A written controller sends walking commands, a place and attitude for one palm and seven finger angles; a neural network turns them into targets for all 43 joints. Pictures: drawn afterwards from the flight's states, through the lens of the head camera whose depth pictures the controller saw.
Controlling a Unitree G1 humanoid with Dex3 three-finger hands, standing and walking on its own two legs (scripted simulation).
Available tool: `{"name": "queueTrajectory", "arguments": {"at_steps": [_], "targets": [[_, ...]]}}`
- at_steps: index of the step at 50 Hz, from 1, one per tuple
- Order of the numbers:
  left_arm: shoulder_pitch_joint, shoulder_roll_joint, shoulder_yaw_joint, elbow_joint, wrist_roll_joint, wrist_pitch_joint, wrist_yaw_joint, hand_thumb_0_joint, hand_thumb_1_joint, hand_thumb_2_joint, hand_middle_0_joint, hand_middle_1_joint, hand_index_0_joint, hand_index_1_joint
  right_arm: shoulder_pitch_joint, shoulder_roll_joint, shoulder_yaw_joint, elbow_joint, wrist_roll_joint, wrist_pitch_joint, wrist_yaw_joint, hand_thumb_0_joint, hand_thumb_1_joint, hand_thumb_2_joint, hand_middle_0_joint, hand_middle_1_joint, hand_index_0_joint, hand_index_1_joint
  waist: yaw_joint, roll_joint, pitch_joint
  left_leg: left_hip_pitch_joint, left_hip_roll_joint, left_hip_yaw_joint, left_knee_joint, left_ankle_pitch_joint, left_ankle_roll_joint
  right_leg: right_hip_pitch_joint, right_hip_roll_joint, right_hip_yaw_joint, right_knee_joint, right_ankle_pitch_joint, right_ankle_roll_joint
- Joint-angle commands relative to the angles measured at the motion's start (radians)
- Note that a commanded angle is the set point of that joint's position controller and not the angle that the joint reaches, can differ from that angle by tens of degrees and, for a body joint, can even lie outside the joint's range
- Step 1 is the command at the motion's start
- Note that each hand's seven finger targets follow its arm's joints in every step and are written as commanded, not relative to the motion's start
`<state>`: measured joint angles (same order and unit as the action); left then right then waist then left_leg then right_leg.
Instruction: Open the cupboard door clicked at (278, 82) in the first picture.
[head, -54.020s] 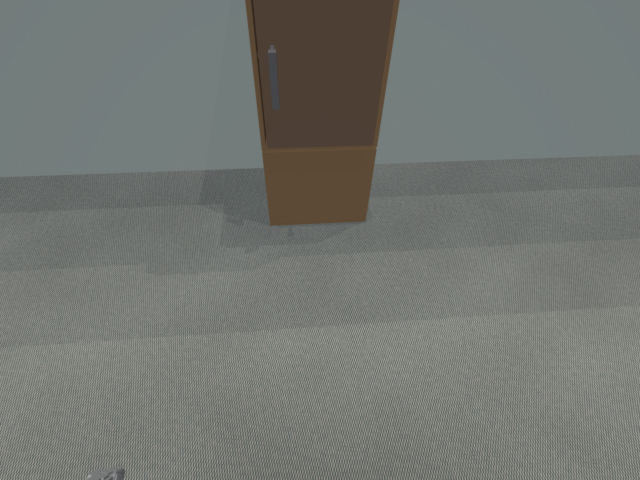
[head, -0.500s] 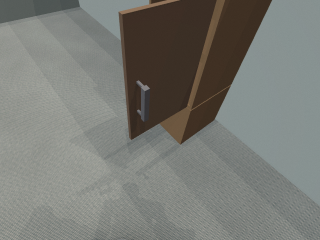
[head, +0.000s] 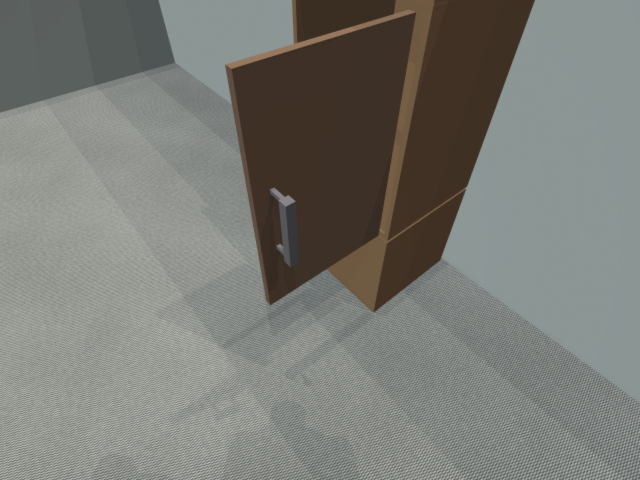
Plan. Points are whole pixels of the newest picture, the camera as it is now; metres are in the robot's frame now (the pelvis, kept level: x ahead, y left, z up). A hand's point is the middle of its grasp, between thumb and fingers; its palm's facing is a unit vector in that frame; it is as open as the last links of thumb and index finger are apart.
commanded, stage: let the arm hang, fingers relaxed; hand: left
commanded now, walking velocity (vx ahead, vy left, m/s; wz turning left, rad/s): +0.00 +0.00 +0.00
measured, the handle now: (283, 228) +0.59 +0.11 -0.08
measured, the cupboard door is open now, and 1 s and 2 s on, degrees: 89 89 89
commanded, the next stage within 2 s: look to check the result in 0.20 s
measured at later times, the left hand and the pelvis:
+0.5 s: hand out of the picture -0.03 +0.15 -0.18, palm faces +0.06 -0.98 -0.18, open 7.4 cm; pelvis +0.01 -0.01 +0.00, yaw +0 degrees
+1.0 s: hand out of the picture +0.01 +0.16 -0.18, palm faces +0.05 -0.98 -0.20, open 7.4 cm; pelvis +0.02 -0.01 +0.00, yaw +0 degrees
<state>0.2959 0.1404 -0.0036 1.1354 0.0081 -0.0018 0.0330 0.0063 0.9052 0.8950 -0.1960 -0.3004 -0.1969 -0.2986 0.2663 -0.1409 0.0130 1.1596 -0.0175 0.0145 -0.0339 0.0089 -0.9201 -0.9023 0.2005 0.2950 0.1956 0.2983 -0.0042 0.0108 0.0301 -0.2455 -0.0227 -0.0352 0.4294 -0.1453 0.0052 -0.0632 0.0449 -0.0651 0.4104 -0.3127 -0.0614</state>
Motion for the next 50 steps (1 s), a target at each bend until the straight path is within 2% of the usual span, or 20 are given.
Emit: {"name": "queueTrajectory", "arguments": {"at_steps": [1,3,5,7,9,11,18,22,31,37,46,50], "targets": [[0.097,0.096,0.025,-0.011,-0.005,-0.007,0.013,0.000,0.900,0.900,-0.200,-0.300,-0.200,-0.300,0.058,-0.079,-0.012,-0.020,-0.004,-0.017,-0.012,0.000,-0.900,-0.900,0.200,0.300,0.200,0.300,0.008,0.000,0.073,0.025,0.095,-0.086,-0.043,0.110,0.040,-0.101,-0.144,0.115,-0.116,0.115,0.003],[0.094,0.090,0.026,-0.011,-0.006,-0.007,0.013,0.000,0.900,0.900,-0.200,-0.300,-0.200,-0.300,0.061,-0.077,-0.013,-0.018,-0.004,-0.016,-0.014,0.000,-0.900,-0.900,0.200,0.300,0.200,0.300,0.007,0.009,0.081,0.024,0.094,-0.089,-0.043,0.106,0.039,-0.105,-0.141,0.117,-0.115,0.112,0.001],[0.095,0.088,0.027,-0.012,-0.005,-0.007,0.014,0.000,0.900,0.900,-0.200,-0.300,-0.200,-0.300,0.066,-0.072,-0.015,-0.020,-0.002,-0.016,-0.014,0.000,-0.900,-0.900,0.200,0.300,0.200,0.300,0.006,-0.012,0.089,0.022,0.094,-0.086,-0.039,0.105,0.038,-0.109,-0.143,0.111,-0.121,0.112,0.004],[0.097,0.082,0.028,-0.014,-0.005,-0.008,0.015,0.000,0.900,0.900,-0.200,-0.300,-0.200,-0.300,0.072,-0.068,-0.016,-0.020,-0.003,-0.016,-0.015,0.000,-0.900,-0.900,0.200,0.300,0.200,0.300,0.004,0.005,0.080,0.024,0.092,-0.082,-0.031,0.111,0.037,-0.100,-0.144,0.118,-0.121,0.128,0.004],[0.106,0.081,0.030,-0.016,-0.005,-0.010,0.016,0.000,0.900,0.900,-0.200,-0.300,-0.200,-0.300,0.078,-0.069,-0.017,-0.023,-0.002,-0.018,-0.017,0.000,-0.900,-0.900,0.200,0.300,0.200,0.300,0.006,-0.010,0.064,0.034,0.092,-0.083,-0.023,0.126,0.038,-0.092,-0.142,0.114,-0.119,0.150,0.006],[0.106,0.076,0.029,-0.014,-0.006,-0.010,0.016,0.000,0.900,0.900,-0.200,-0.300,-0.200,-0.300,0.080,-0.065,-0.016,-0.021,-0.002,-0.018,-0.018,0.000,-0.900,-0.900,0.200,0.300,0.200,0.300,0.003,0.000,0.061,0.038,0.095,-0.080,-0.021,0.137,0.039,-0.086,-0.145,0.112,-0.114,0.177,0.005],[0.122,0.072,0.030,-0.011,-0.006,-0.010,0.016,0.000,0.900,0.900,-0.200,-0.300,-0.200,-0.300,0.081,-0.063,-0.020,-0.021,0.000,-0.015,-0.020,0.000,-0.900,-0.900,0.200,0.300,0.200,0.300,0.002,-0.006,0.074,0.045,0.094,-0.073,-0.015,0.119,0.037,-0.104,-0.145,0.116,-0.122,0.165,0.009],[0.126,0.073,0.030,-0.009,-0.006,-0.011,0.018,0.000,0.900,0.900,-0.200,-0.300,-0.200,-0.300,0.081,-0.066,-0.021,-0.022,0.000,-0.015,-0.022,0.000,-0.900,-0.900,0.200,0.300,0.200,0.300,0.001,-0.015,0.071,0.050,0.094,-0.070,-0.007,0.137,0.037,-0.093,-0.145,0.114,-0.114,0.220,0.014],[0.127,0.085,0.032,-0.011,-0.005,-0.011,0.017,0.000,0.900,0.900,-0.200,-0.300,-0.200,-0.300,0.067,-0.079,-0.022,-0.025,0.001,-0.016,-0.022,0.000,-0.900,-0.900,0.200,0.300,0.200,0.300,0.002,-0.011,0.071,0.055,0.095,-0.069,-0.005,0.139,0.039,-0.087,-0.146,0.113,-0.115,0.232,0.020],[0.114,0.102,0.036,-0.019,-0.004,-0.013,0.017,0.000,0.900,0.900,-0.200,-0.300,-0.200,-0.300,0.052,-0.095,-0.024,-0.030,0.002,-0.019,-0.023,0.000,-0.900,-0.900,0.200,0.300,0.200,0.300,0.004,-0.024,0.058,0.059,0.095,-0.063,-0.001,0.159,0.038,-0.064,-0.151,0.111,-0.112,0.292,0.028],[0.082,0.119,0.039,-0.027,-0.004,-0.012,0.013,0.000,0.900,0.900,-0.200,-0.300,-0.200,-0.300,0.032,-0.116,-0.025,-0.035,0.000,-0.019,-0.021,0.000,-0.900,-0.900,0.200,0.300,0.200,0.300,0.005,-0.009,0.079,0.050,0.099,-0.075,-0.019,0.144,0.037,-0.069,-0.149,0.112,-0.123,0.232,0.019],[0.070,0.129,0.041,-0.031,-0.004,-0.014,0.012,0.000,0.900,0.900,-0.200,-0.300,-0.200,-0.300,0.020,-0.129,-0.027,-0.039,0.000,-0.023,-0.020,0.000,-0.900,-0.900,0.200,0.300,0.200,0.300,0.006,-0.009,0.052,0.068,0.101,-0.079,-0.017,0.166,0.040,-0.054,-0.153,0.110,-0.121,0.256,0.017]]}}
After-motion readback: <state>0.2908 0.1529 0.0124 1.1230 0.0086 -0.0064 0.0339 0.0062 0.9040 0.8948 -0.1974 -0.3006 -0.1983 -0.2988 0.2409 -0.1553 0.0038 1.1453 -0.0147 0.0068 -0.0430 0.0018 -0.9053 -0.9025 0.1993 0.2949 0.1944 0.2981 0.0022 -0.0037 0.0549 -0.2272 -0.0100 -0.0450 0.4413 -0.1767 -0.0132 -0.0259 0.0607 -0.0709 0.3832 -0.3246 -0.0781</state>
